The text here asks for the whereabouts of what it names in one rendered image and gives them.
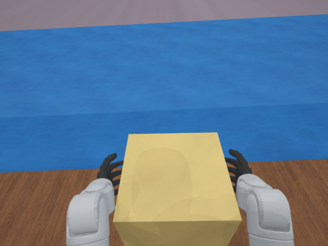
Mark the right robot hand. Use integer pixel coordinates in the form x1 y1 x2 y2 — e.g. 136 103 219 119
225 149 252 193

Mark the left robot hand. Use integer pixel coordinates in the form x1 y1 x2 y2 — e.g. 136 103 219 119
97 153 124 196

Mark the carton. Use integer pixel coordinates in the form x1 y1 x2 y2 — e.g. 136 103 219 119
113 132 242 246

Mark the right robot forearm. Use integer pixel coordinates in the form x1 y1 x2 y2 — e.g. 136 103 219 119
236 174 294 246

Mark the left robot forearm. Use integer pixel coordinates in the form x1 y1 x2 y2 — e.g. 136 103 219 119
66 178 115 246

